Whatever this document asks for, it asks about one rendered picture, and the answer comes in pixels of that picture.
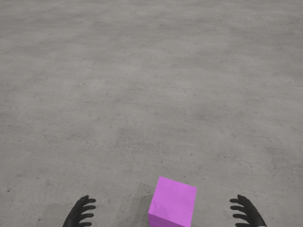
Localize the right robot hand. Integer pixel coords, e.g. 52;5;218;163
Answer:
229;194;267;227

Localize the carton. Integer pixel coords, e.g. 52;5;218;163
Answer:
148;176;197;227

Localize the left robot hand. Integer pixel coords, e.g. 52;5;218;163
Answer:
62;195;96;227

